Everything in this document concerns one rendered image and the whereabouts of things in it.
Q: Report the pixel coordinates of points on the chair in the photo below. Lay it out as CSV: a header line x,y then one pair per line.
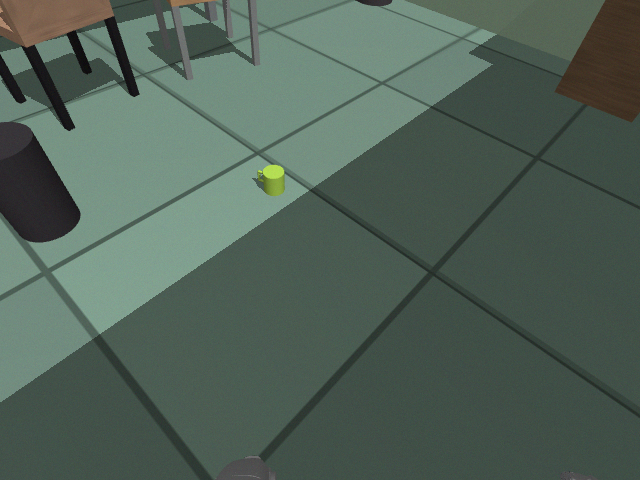
x,y
29,22
174,6

